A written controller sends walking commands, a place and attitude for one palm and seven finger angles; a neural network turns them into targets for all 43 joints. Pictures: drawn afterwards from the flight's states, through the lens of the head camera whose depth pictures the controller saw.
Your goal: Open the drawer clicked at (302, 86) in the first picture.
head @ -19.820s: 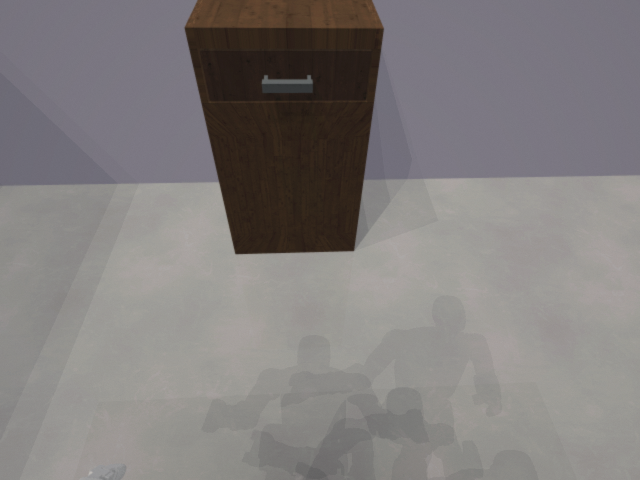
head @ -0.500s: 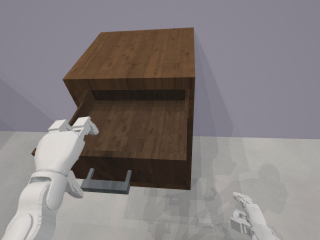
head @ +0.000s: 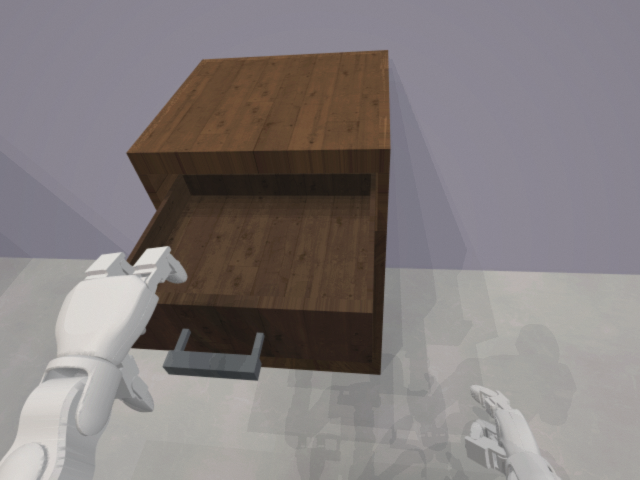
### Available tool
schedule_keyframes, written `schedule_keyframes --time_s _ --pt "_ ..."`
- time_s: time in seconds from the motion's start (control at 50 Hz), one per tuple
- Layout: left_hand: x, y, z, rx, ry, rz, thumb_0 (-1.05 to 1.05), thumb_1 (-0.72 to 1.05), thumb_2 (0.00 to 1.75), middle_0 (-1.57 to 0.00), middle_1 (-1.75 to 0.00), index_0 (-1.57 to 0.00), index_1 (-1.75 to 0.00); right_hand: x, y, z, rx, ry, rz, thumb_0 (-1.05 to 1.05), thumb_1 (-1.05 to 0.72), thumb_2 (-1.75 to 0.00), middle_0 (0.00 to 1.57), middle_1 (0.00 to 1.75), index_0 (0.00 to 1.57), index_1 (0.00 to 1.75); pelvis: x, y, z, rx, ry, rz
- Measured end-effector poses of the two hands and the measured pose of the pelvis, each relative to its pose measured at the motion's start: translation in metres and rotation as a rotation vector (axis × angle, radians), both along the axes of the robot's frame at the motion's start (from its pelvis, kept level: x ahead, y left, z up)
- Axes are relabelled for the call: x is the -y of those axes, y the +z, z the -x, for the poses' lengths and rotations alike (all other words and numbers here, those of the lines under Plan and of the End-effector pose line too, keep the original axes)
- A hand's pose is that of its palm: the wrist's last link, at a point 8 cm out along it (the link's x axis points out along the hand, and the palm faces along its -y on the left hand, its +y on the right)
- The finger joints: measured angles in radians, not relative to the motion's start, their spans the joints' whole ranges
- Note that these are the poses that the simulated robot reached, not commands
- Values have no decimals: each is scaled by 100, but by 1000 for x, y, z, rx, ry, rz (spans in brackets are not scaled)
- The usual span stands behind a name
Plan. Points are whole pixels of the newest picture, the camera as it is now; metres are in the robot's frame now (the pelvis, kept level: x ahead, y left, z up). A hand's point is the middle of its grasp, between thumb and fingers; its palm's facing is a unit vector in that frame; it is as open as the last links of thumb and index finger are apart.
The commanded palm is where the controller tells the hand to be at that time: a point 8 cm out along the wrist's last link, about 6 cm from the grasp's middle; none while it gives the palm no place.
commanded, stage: draw the hand back to the body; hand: left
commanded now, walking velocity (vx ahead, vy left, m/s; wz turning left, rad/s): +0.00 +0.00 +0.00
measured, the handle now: (217, 351) +0.28 +0.22 -0.02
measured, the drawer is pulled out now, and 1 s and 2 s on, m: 0.30 0.30 0.30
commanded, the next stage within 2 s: step back with the hand held close in 1.22 s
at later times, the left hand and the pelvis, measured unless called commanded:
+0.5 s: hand (139, 317) +0.21 +0.22 +0.16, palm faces +0.40 -0.85 -0.35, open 13.0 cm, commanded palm +0.16 +0.26 +0.17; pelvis +0.01 +0.00 +0.00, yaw +0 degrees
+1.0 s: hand (107, 325) +0.20 +0.25 +0.16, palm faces +0.43 -0.80 -0.41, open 8.8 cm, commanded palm +0.15 +0.29 +0.17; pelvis +0.02 +0.01 +0.00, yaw +0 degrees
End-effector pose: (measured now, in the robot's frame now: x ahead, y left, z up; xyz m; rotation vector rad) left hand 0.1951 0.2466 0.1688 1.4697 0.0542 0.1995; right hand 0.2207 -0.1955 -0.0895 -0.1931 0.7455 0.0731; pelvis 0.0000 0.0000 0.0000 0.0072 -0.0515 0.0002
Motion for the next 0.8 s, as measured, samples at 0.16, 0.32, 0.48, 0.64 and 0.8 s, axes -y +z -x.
schedule_keyframes --time_s 0.16,0.32,0.48,0.64,0.8 --pt "-1 2 11 9 -24 -12 -1 -49 31 -32 -120 -32 -120 1 2 0 17 -4 7 1 -91 -90 20 30 20 30 0 -1 0 -1 -1 1" --pt "-10 -2 22 191 -25 654 -1 -47 31 -32 -119 -32 -118 1 11 3 100 -38 17 1 -91 -90 20 30 20 30 1 -1 0 23 -1 5" --pt "-13 3 23 436 -65 998 -1 -31 38 -31 -108 -30 -108 8 19 22 153 -61 70 1 -90 -90 20 30 20 30 3 -1 -11 45 2 15" --pt "-23 6 19 436 -66 981 -1 -6 49 -28 -92 -28 -91 17 13 31 119 -89 86 1 -90 -90 20 30 20 30 0 -1 -18 34 -3 18" --pt "-28 7 24 397 -48 945 -1 21 61 -26 -74 -26 -74 17 14 23 130 -104 79 1 -90 -90 20 30 20 30 -4 0 -22 19 -6 19"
